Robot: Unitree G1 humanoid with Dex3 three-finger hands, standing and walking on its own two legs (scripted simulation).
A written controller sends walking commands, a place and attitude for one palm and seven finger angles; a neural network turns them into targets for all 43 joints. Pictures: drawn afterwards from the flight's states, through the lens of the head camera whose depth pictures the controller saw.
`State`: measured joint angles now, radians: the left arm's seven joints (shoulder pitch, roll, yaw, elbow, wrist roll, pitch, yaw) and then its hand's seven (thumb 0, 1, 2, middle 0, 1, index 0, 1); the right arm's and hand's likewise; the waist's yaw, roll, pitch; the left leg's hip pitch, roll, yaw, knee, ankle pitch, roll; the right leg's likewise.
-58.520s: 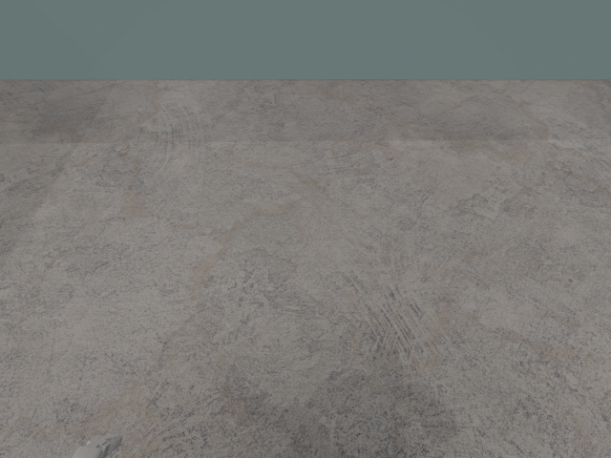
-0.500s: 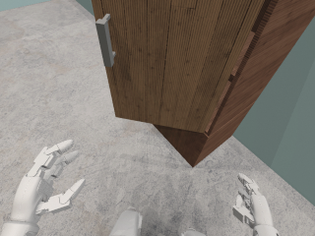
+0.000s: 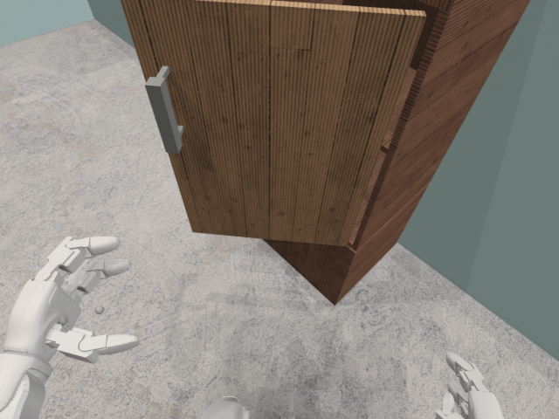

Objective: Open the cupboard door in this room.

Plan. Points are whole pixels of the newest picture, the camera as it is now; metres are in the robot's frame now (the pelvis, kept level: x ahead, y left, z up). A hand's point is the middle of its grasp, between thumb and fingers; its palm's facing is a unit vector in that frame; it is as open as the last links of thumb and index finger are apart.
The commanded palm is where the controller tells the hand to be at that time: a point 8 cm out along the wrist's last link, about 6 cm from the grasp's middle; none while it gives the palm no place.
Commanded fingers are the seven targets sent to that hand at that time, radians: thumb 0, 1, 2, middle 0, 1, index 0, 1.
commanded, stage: raise the hand with hooked fingers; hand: left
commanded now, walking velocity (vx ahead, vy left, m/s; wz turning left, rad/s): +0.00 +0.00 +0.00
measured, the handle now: (169, 110) +0.58 +0.23 +0.11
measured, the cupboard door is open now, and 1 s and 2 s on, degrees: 41 41 41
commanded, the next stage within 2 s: move the hooked fingers beside the handle in 1.02 s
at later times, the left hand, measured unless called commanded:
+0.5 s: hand (50, 251) +0.28 +0.29 +0.13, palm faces +0.00 -1.00 -0.06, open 14.0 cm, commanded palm +0.25 +0.34 +0.13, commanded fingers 0.00 -0.50 0.30 -0.30 -1.20 -0.30 -1.20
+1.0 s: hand (64, 243) +0.29 +0.28 +0.13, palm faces +0.00 -1.00 -0.05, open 14.0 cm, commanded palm +0.26 +0.32 +0.13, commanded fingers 0.00 -0.50 0.30 -0.30 -1.20 -0.30 -1.20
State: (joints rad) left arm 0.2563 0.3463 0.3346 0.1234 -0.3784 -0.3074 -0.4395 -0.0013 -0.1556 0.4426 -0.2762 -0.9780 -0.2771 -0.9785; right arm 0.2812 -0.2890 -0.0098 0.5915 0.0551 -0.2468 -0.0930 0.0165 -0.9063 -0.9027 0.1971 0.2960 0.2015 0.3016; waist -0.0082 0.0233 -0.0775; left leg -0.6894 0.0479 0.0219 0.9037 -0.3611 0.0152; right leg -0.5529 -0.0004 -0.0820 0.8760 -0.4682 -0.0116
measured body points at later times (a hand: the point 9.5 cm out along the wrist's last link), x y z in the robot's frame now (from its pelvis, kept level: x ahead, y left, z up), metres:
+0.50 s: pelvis +0.00 +0.01 +0.02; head +0.02 +0.02 +0.47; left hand +0.27 +0.34 +0.13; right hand +0.17 -0.22 -0.05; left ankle +0.05 +0.11 -0.69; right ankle -0.02 -0.11 -0.69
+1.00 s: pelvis +0.00 +0.00 +0.02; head +0.02 +0.00 +0.47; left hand +0.28 +0.33 +0.14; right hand +0.16 -0.25 -0.05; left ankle +0.05 +0.11 -0.69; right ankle -0.02 -0.11 -0.69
